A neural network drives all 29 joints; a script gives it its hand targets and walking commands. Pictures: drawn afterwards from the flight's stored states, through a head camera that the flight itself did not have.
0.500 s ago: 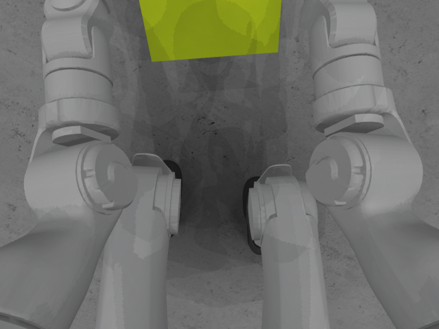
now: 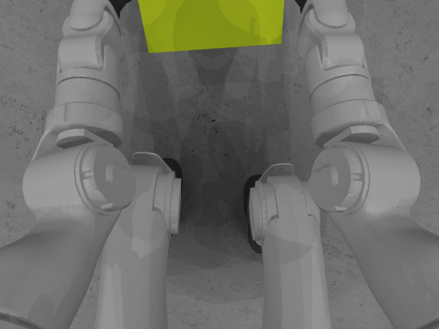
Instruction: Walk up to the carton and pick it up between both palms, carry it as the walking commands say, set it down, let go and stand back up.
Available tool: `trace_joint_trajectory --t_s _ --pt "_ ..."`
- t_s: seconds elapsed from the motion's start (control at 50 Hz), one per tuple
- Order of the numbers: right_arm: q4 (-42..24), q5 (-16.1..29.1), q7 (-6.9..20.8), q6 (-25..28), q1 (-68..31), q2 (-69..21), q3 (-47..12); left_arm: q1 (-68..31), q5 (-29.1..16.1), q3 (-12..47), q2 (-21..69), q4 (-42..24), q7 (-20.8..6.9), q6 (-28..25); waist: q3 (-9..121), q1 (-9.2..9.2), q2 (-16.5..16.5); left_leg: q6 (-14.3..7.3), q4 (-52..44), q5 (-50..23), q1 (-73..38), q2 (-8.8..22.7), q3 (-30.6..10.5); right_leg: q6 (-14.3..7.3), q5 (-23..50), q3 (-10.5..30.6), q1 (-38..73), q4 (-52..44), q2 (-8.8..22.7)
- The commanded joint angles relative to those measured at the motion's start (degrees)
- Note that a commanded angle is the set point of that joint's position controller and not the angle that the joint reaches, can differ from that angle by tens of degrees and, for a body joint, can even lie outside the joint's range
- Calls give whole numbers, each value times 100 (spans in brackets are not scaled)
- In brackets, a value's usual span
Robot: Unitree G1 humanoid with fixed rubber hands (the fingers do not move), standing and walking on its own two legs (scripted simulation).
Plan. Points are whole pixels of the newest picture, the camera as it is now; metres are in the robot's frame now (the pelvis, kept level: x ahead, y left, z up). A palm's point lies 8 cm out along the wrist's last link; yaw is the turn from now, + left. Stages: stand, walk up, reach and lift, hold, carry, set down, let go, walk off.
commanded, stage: set down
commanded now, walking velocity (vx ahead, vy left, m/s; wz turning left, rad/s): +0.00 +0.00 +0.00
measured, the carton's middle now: out of the picture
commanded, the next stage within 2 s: let go in 1.68 s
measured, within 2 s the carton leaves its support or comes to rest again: rests again in 0.18 s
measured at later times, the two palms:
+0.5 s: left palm out of the picture +0.53 +0.22 -0.17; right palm out of the picture +0.56 -0.11 -0.16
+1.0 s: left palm out of the picture +0.53 +0.22 -0.04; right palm out of the picture +0.55 -0.12 -0.03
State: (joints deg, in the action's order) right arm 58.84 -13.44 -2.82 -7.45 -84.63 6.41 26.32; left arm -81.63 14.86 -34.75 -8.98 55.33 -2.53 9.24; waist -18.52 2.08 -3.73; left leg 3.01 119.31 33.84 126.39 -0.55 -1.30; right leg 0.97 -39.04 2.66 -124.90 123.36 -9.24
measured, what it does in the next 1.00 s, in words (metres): rises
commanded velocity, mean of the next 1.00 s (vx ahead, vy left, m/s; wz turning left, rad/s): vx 0.00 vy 0.00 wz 0.00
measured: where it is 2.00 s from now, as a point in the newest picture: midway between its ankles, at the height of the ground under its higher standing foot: (213, 218)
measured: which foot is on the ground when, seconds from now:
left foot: down 0.00-1.00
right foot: down 0.00-1.00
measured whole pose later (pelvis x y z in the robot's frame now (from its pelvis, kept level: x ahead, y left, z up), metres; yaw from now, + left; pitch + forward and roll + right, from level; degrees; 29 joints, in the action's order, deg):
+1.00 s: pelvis -0.03 +0.01 +0.09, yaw +0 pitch +31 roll -1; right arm 42.0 4.4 -10.2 -16.8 -83.9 16.3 10.5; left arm -83.1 -5.8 -13.0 -20.5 46.8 7.4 14.2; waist -27.5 2.3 -1.7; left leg 2.0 102.4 27.2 106.5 -2.1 -2.6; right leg 1.7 -33.1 1.9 -103.5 105.1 -6.0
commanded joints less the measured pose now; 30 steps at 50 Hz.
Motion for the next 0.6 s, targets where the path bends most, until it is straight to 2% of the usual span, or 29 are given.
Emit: trace_joint_trajectory --t_s 0.0,0.02,0.04,0.06,0.08,0.1,0.12,0.14,0.16,0.18,0.2,0.22,0.24,0.26,0.28,0.32,0.34,0.36,0.38,0.4,0.42,0.44,0.46,0.48,0.5,0.52,0.54,0.56,0.58 --pt "-1106 726 -330 385 -1793 629 -1574 -1335 -542 846 -991 -267 450 -632 6104 698 -413 -73 -220 -2740 -2629 -433 458 364 3274 -155 2922 -923 226" --pt "-953 913 -446 479 -1680 1032 -1580 -1474 -824 1113 -1344 -339 578 -772 6580 573 -111 -4 -116 -3034 -2732 -378 457 334 3854 -75 3305 -824 339" --pt "-1228 1070 -530 549 -1956 1168 -1796 -1788 -1115 1255 -1659 -668 661 -899 7043 588 -356 -27 -65 -3357 -2853 -377 433 347 4114 -89 3517 -675 352" --pt "-1175 1355 -541 525 -1971 1059 -2040 -1703 -1515 1840 -1277 -283 623 -884 7107 435 53 3 -75 -3408 -3242 -320 441 308 3927 -109 3478 -735 338" --pt "-972 1349 -636 557 -1780 1133 -2053 -1526 -1709 1817 -1350 68 674 -882 6944 317 -183 -65 23 -3370 -3191 -326 372 291 3964 -130 3344 -703 389" --pt "-822 1448 -681 505 -1805 1553 -1996 -1405 -1787 1825 -1454 475 695 -809 6834 294 48 -51 36 -3196 -3370 -269 405 301 3487 -142 3246 -731 422" --pt "-806 1453 -752 492 -1889 1655 -1988 -1506 -2054 1872 -1490 529 711 -756 6897 112 -213 -93 54 -2980 -3293 -256 364 275 3238 -145 3308 -836 473" --pt "-640 1636 -730 403 -1900 1542 -2237 -1633 -2054 1893 -1642 630 701 -768 6877 404 -99 -88 56 -2837 -3247 -172 470 256 3017 -91 3256 -814 456" --pt "-773 1640 -774 399 -1962 1678 -2106 -1740 -2224 1893 -1781 541 726 -752 7051 168 -242 -124 4 -2634 -3264 -200 449 268 2896 -196 3521 -834 463" --pt "-565 1823 -768 385 -1901 1509 -2349 -1850 -2261 2008 -1793 416 731 -759 7225 346 -315 -126 2 -2623 -3147 -179 502 238 2977 -155 3711 -846 461" --pt "-53 1772 -741 285 -1647 1626 -2132 -1816 -2259 2038 -1853 636 720 -695 6702 66 -173 -58 -26 -2179 -2853 -144 564 246 2603 -196 3470 -966 465" --pt "81 1814 -709 234 -1781 1605 -2114 -1910 -2169 1943 -2013 836 714 -684 6257 237 -120 -75 -88 -1926 -2674 -121 516 248 2293 -181 3013 -931 495" --pt "232 1890 -668 229 -1766 1759 -2046 -1996 -2136 2010 -2042 582 724 -645 6369 161 38 -29 -102 -1801 -2939 -91 554 226 2042 -262 3033 -881 508" --pt "-38 1821 -729 226 -2002 2011 -1806 -2287 -2196 2101 -2082 220 770 -639 6502 45 380 6 -86 -1983 -3250 -102 534 175 2013 -245 2861 -936 475" --pt "-69 1947 -697 229 -2178 1986 -1951 -2411 -2094 1986 -2194 68 788 -640 6381 277 401 -4 -200 -1655 -3183 -93 621 144 1660 -241 2887 -1029 462" --pt "-394 1945 -759 236 -2280 2187 -1907 -2544 -2488 2402 -1955 -216 768 -565 7170 -128 512 40 -294 -1886 -3574 -140 562 93 2032 -337 3336 -1038 479" --pt "-997 2067 -761 259 -2398 2182 -2049 -2548 -2800 2644 -1776 -577 746 -539 8185 -221 342 -41 -231 -2293 -4128 -188 547 95 2363 -359 3863 -1047 498" --pt "-1370 2233 -827 187 -2543 2147 -2102 -2781 -2801 2682 -1968 -1263 795 -510 8823 -20 624 -26 -259 -2582 -4673 -207 593 79 2530 -345 4053 -1002 430" --pt "-1833 2324 -859 147 -2727 2174 -2235 -2776 -2880 2822 -1910 -1452 848 -461 9305 16 470 -27 -275 -2776 -4919 -261 651 112 2702 -416 4393 -1004 412" --pt "-1375 2358 -867 -1 -2425 1984 -2239 -2725 -2760 2712 -2168 -1417 927 -423 9429 138 498 -65 -411 -2495 -5327 -275 611 130 2261 -558 4294 -1023 407" --pt "-1329 2435 -859 -101 -2436 2070 -2346 -2696 -2722 2792 -1995 -1411 1019 -301 9458 227 652 -44 -492 -2314 -5545 -249 660 63 1890 -534 4044 -1154 422" --pt "-312 2186 -833 -267 -2313 2194 -2101 -2452 -2553 2632 -2170 -134 1042 -150 8311 172 559 -46 -699 -1530 -4934 -213 592 95 1189 -592 3607 -1212 512" --pt "272 2041 -741 -365 -1997 2070 -2053 -2346 -2598 2600 -1884 136 975 -48 7591 60 438 -31 -814 -1268 -4554 -184 586 87 922 -635 3251 -1300 522" --pt "-155 1951 -737 -366 -1898 2008 -1978 -1811 -2482 2366 -1777 228 976 0 7836 208 257 -86 -903 -1376 -4606 -222 600 68 953 -526 3508 -1458 491" --pt "-878 1796 -798 -258 -1905 2204 -1705 -1807 -2450 2287 -1924 -596 1056 -78 8729 55 325 -87 -913 -1789 -4993 -272 634 61 1436 -596 3888 -1443 431" --pt "-2067 2031 -847 -174 -2309 2131 -1908 -1905 -2504 2462 -1836 -1288 1116 -78 10092 201 308 -114 -837 -2558 -5781 -356 648 73 2141 -606 4564 -1433 349" --pt "-2019 2048 -872 -182 -2327 2187 -1907 -1852 -2585 2559 -1777 -1291 1139 -54 10102 152 383 -96 -830 -2813 -5719 -395 637 81 2453 -662 4505 -1384 325" --pt "-2328 2148 -912 -194 -2178 2057 -2006 -1919 -2558 2474 -1808 -1807 1182 -45 10676 185 180 -92 -805 -3064 -6007 -413 683 108 2683 -651 4850 -1445 293" --pt "-1389 2122 -877 -357 -2001 1977 -2001 -2065 -2394 2370 -1929 -1400 1194 30 9605 397 461 -62 -1009 -2512 -5463 -376 691 76 2116 -594 4209 -1543 271"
